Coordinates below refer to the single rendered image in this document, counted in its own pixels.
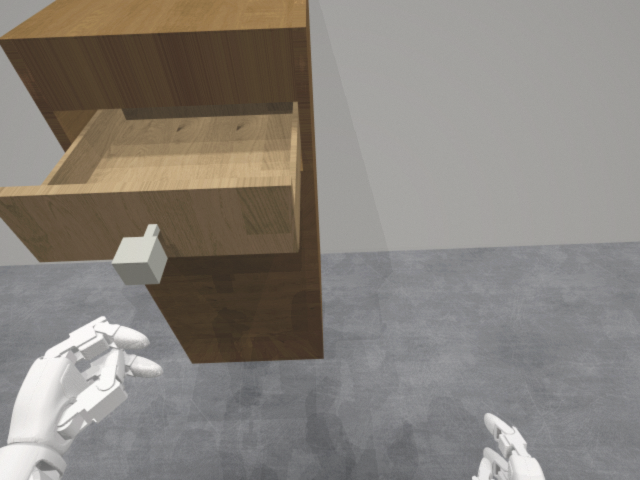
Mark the robot left forearm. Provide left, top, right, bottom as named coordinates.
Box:
left=0, top=442, right=67, bottom=480

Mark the cabinet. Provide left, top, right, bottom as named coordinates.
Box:
left=0, top=0, right=324, bottom=364

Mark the handle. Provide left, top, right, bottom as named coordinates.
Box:
left=111, top=224, right=168, bottom=285

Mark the robot right hand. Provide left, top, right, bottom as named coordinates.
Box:
left=472, top=413, right=545, bottom=480

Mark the drawer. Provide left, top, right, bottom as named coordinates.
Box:
left=0, top=102, right=301, bottom=262

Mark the robot left hand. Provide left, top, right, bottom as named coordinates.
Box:
left=7, top=316, right=163, bottom=457

